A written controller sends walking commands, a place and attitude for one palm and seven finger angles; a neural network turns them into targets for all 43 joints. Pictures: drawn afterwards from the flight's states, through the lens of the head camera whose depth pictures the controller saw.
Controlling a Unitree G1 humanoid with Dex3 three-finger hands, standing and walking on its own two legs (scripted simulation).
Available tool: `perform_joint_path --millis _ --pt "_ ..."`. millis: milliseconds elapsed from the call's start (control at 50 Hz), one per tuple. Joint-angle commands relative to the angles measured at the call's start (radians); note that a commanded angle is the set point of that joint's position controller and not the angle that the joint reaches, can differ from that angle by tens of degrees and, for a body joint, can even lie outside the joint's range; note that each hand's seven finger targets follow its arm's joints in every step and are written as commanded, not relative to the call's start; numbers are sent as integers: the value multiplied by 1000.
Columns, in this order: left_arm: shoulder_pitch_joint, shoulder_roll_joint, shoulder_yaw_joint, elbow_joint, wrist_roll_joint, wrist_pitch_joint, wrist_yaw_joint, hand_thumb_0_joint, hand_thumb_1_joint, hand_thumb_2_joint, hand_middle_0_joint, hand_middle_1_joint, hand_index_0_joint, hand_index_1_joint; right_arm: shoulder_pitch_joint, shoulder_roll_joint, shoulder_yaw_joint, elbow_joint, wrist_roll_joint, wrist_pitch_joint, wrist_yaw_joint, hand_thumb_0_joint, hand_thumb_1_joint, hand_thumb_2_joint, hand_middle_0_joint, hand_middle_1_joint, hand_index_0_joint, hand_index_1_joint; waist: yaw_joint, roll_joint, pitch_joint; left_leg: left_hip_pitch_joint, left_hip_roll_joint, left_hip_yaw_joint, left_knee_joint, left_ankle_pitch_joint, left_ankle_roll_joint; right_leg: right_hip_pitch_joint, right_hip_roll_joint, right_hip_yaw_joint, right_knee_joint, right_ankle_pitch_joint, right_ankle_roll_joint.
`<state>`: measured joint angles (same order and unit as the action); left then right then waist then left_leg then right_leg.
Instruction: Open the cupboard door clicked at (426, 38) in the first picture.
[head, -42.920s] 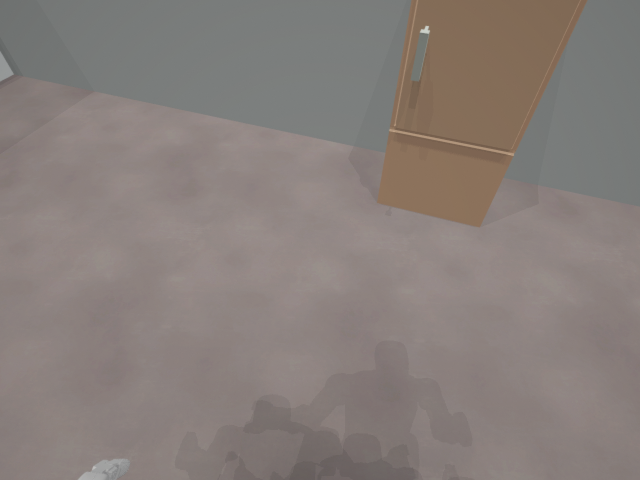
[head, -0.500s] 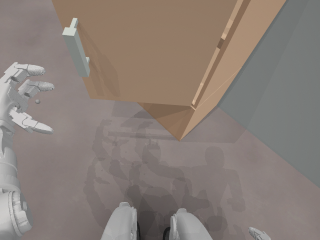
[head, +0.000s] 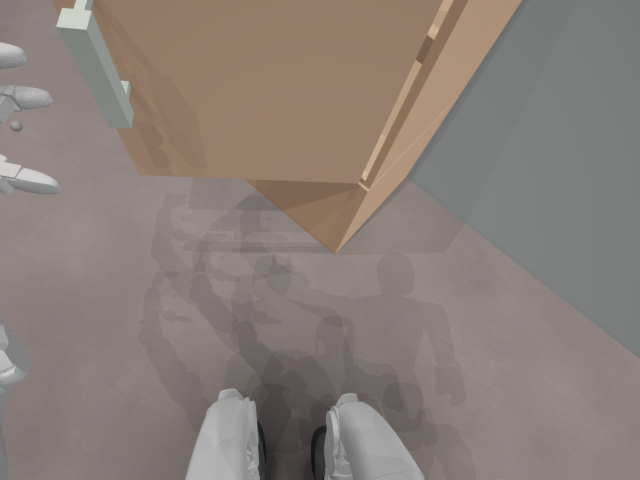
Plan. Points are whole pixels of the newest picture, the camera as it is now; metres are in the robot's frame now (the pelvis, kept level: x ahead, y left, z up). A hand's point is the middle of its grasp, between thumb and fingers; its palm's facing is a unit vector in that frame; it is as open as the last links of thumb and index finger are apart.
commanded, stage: move the hooked fingers beside the handle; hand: left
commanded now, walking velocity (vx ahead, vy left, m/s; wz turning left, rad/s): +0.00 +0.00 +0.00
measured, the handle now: (104, 62) +0.59 +0.24 +0.06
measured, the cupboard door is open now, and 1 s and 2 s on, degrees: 43 43 43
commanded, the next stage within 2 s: slide the fingers in behind the handle in 1.12 s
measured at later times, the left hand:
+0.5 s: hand (30, 81) +0.55 +0.31 +0.06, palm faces +0.02 -1.00 -0.02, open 14.0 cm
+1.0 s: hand (39, 82) +0.55 +0.30 +0.06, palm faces +0.02 -1.00 -0.01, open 14.0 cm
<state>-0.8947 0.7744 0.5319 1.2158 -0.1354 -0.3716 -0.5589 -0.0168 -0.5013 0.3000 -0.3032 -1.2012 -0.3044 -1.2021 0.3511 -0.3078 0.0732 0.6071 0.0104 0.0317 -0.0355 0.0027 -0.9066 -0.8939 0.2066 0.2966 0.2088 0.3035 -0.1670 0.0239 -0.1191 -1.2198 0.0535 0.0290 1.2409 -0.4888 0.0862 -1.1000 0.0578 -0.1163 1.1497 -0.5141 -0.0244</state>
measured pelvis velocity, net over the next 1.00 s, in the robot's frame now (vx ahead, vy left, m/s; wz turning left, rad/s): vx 0.01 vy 0.01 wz -0.02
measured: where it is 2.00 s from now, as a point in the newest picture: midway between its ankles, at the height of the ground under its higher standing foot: outside the picture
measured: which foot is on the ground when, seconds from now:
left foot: down 0.00-1.00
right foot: down 0.00-1.00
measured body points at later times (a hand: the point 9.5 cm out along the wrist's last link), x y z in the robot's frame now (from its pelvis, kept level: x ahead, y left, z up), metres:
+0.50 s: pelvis +0.00 +0.00 -0.02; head +0.21 +0.05 +0.38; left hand +0.55 +0.36 +0.07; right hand -0.02 -0.26 -0.10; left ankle +0.04 +0.07 -0.63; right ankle +0.01 -0.12 -0.63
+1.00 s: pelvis +0.01 +0.01 -0.01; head +0.21 +0.07 +0.39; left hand +0.55 +0.35 +0.06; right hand +0.01 -0.27 -0.09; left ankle +0.04 +0.07 -0.63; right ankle +0.01 -0.12 -0.63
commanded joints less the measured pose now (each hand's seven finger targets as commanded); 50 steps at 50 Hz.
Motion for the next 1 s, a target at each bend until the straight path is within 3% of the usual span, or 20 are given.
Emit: perform_joint_path --millis 0,20,120,180,220,280,320,380,460,480,540,580,640,660,720,780,900,920,940,980 --pt "-443 344 32 -193 -7 -56 14 0 -500 300 -300 -1200 -300 -1200 182 -218 -75 -34 -2 -2 -21 0 -900 -900 200 300 200 300 -20 241 -511 627 19 -185 -125 406 -67 -41 14 58 -114 197 -9" --pt "-454 381 58 -187 -3 -56 18 0 -500 300 -300 -1200 -300 -1200 188 -224 -74 -34 -5 -1 -23 0 -900 -900 200 300 200 300 -20 230 -516 613 20 -189 -121 414 -66 -28 14 56 -109 203 -9" --pt "-535 386 19 -141 25 -30 20 0 -500 300 -300 -1200 -300 -1200 202 -225 -59 -31 -5 9 -24 0 -900 -900 200 300 200 300 -48 273 -507 612 25 -201 -106 403 -68 -88 16 49 -99 191 -7" --pt "-555 433 35 -111 41 -13 25 0 -500 300 -300 -1200 -300 -1200 218 -233 -50 -35 -9 18 -29 0 -900 -900 200 300 200 300 -53 278 -518 612 28 -212 -98 425 -73 -106 17 43 -88 197 -9" --pt "-598 430 9 -94 53 -1 28 0 -500 300 -300 -1200 -300 -1200 220 -232 -42 -35 -10 20 -31 0 -900 -900 200 300 200 300 -75 277 -504 573 28 -205 -85 380 -62 -114 17 47 -88 186 -4" --pt "-650 481 29 -118 66 -1 35 0 -500 300 -300 -1200 -300 -1200 236 -236 -36 -33 -17 24 -33 0 -900 -900 200 300 200 300 -80 317 -557 606 34 -216 -67 433 -69 -129 18 41 -72 207 -6" --pt "-622 527 57 -103 74 8 34 0 -500 300 -300 -1200 -300 -1200 244 -236 -31 -40 -19 29 -32 0 -900 -900 200 300 200 300 -66 321 -568 583 30 -207 -58 454 -67 -94 20 42 -70 219 -6" --pt "-580 491 36 -80 79 30 24 0 -500 300 -300 -1200 -300 -1200 251 -232 -31 -49 -19 40 -26 0 -900 -900 200 300 200 300 -71 307 -561 581 34 -211 -56 477 -67 -108 24 34 -65 231 -3" --pt "-568 568 97 -143 79 32 19 0 -500 300 -300 -1200 -300 -1200 263 -233 -35 -56 -22 49 -23 0 -900 -900 200 300 200 300 -51 312 -606 566 31 -198 -45 509 -59 -58 30 41 -60 262 -5" --pt "-577 557 87 -155 81 30 19 0 -500 300 -300 -1200 -300 -1200 263 -233 -36 -52 -22 52 -19 0 -900 -900 200 300 200 300 -53 343 -606 602 36 -209 -53 526 -69 -83 29 36 -63 255 -5" --pt "-608 553 94 -181 72 21 20 0 -500 300 -300 -1200 -300 -1200 267 -232 -41 -36 -24 52 -16 0 -900 -900 200 300 200 300 -66 329 -601 603 38 -210 -54 503 -64 -78 31 36 -71 249 -3" --pt "-604 525 81 -198 69 16 17 0 -500 300 -300 -1200 -300 -1200 273 -231 -47 -27 -22 53 -12 0 -900 -900 200 300 200 300 -63 372 -620 679 43 -229 -60 558 -77 -123 31 32 -73 251 -6" --pt "-576 491 60 -146 68 36 17 0 -500 300 -300 -1200 -300 -1200 276 -228 -46 -21 -21 56 -12 0 -900 -900 200 300 200 300 -75 326 -562 642 40 -224 -67 508 -68 -120 32 28 -86 239 -4" --pt "-588 485 48 -158 68 34 14 0 -500 300 -300 -1200 -300 -1200 278 -228 -43 -20 -21 55 -12 0 -900 -900 200 300 200 300 -70 364 -566 671 42 -235 -74 538 -76 -138 30 25 -82 236 -8" --pt "-581 411 8 -189 66 36 22 0 -500 300 -300 -1200 -300 -1200 281 -223 -55 -14 -24 57 -9 0 -900 -900 200 300 200 300 -70 388 -583 755 49 -259 -88 597 -94 -174 28 18 -90 241 -7" --pt "-603 390 1 -183 58 34 32 0 -500 300 -300 -1200 -300 -1200 282 -224 -57 -7 -28 59 -9 0 -900 -900 200 300 200 300 -88 348 -558 743 49 -259 -88 590 -91 -178 27 19 -95 243 -5" --pt "-573 418 26 -171 70 17 69 0 -500 300 -300 -1200 -300 -1200 268 -221 -52 -24 -29 59 -7 0 -900 -900 200 300 200 300 -69 349 -547 711 41 -241 -94 553 -89 -143 26 25 -96 238 -9" --pt "-582 410 19 -162 69 16 72 0 -500 300 -300 -1200 -300 -1200 262 -219 -50 -26 -28 58 -6 0 -900 -900 200 300 200 300 -79 330 -535 683 38 -230 -90 532 -81 -131 27 27 -98 241 -7" --pt "-575 428 31 -147 70 15 74 0 -500 300 -300 -1200 -300 -1200 258 -219 -47 -29 -27 57 -7 0 -900 -900 200 300 200 300 -76 304 -526 638 33 -215 -84 510 -71 -95 29 32 -100 247 -6" --pt "-576 457 45 -158 75 5 75 0 -500 300 -300 -1200 -300 -1200 255 -221 -44 -36 -27 56 -8 0 -900 -900 200 300 200 300 -69 327 -547 635 31 -207 -79 526 -71 -80 29 36 -94 256 -8"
